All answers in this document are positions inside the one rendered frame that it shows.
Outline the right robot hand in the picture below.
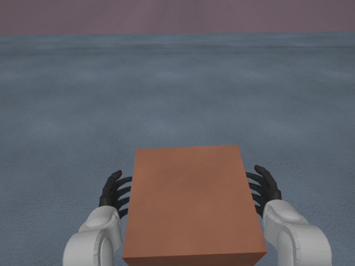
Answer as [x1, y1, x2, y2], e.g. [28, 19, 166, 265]
[246, 165, 282, 218]

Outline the left robot hand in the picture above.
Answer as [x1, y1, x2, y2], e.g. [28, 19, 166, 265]
[99, 170, 133, 219]

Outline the robot right forearm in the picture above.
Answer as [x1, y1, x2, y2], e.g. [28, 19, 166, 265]
[262, 199, 332, 266]

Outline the robot left forearm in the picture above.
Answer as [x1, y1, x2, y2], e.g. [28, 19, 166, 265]
[63, 206, 123, 266]

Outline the carton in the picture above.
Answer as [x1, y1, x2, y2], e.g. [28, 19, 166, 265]
[122, 145, 268, 266]

